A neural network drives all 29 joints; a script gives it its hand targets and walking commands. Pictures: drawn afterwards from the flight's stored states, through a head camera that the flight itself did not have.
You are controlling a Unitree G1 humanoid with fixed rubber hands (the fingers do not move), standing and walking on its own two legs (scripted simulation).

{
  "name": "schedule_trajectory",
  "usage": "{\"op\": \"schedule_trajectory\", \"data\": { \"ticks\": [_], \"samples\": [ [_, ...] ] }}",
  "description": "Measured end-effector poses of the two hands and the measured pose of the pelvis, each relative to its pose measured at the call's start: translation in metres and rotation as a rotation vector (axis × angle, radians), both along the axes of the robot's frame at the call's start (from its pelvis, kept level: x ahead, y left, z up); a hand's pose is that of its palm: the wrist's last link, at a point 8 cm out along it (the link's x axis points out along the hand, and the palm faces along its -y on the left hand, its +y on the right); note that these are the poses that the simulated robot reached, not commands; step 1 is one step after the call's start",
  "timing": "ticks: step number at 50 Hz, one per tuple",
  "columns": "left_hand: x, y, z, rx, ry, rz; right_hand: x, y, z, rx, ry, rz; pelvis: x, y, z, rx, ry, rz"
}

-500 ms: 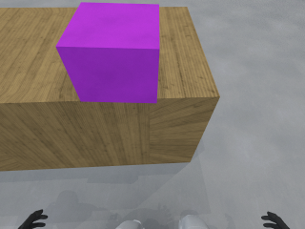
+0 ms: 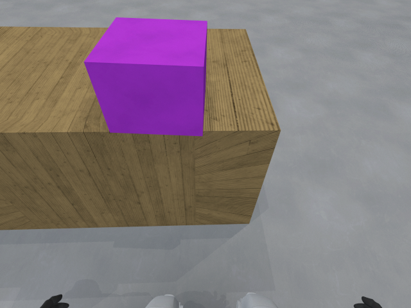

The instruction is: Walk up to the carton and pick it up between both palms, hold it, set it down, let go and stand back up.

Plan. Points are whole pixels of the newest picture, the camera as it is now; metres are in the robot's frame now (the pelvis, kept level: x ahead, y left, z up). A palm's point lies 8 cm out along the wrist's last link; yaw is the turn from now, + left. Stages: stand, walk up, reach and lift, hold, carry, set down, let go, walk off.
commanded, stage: walk up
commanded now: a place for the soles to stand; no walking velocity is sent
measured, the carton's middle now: (158, 76) +0.74 +0.16 +0.05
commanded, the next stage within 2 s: none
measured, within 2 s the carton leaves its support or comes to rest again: neither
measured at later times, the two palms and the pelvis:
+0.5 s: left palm out of the picture +0.06 +0.32 -0.10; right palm out of the picture +0.08 -0.33 -0.08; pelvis +0.00 -0.01 +0.00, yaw +1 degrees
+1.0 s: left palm out of the picture +0.10 +0.32 -0.10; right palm out of the picture +0.10 -0.33 -0.08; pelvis +0.01 -0.01 +0.00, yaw +2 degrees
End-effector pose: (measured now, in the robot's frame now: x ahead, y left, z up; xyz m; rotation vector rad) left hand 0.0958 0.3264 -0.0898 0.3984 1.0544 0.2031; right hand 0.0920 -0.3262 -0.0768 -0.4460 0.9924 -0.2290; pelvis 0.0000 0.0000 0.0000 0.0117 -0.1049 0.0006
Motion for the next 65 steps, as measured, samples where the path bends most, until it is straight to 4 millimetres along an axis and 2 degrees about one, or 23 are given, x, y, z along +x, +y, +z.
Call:
{"op": "schedule_trajectory", "data": {
  "ticks": [5, 12, 22, 29, 37, 45, 57, 65],
  "samples": [
    [-0.022, -0.001, -0.004, 0.004, 0.023, 0.011, -0.008, -0.003, -0.004, 0.006, 0.012, -0.007, -0.007, -0.003, -0.002, 0.002, -0.01, 0.001],
    [-0.026, 0.008, -0.009, -0.011, 0.01, 0.021, -0.024, 0.008, -0.002, 0.004, 0.051, -0.01, -0.014, 0.008, -0.002, -0.025, -0.01, 0.009],
    [-0.043, -0.007, -0.012, -0.015, 0.069, 0.037, -0.016, -0.006, -0.005, 0.009, 0.08, -0.001, -0.007, -0.008, 0.0, -0.019, 0.016, 0.019],
    [-0.026, -0.002, -0.013, -0.019, 0.071, 0.034, -0.005, 0.0, -0.004, 0.006, 0.101, -0.001, 0.005, -0.002, 0.001, -0.027, 0.035, 0.02],
    [-0.008, -0.008, -0.009, -0.012, 0.06, 0.026, 0.012, -0.005, -0.006, 0.012, 0.113, 0.008, 0.02, -0.009, 0.002, -0.022, 0.058, 0.024],
    [0.004, -0.006, -0.008, -0.012, 0.031, 0.022, 0.013, -0.003, -0.005, 0.009, 0.104, 0.012, 0.02, -0.006, 0.002, -0.025, 0.057, 0.025],
    [0.001, -0.006, -0.005, -0.011, -0.009, 0.02, 0.006, -0.003, -0.003, 0.012, 0.073, 0.014, 0.009, -0.007, 0.001, -0.025, 0.042, 0.025],
    [0.0, -0.007, -0.004, -0.013, -0.009, 0.018, 0.008, -0.003, -0.004, 0.02, 0.076, 0.019, 0.01, -0.008, 0.002, -0.024, 0.043, 0.027]
  ]
}}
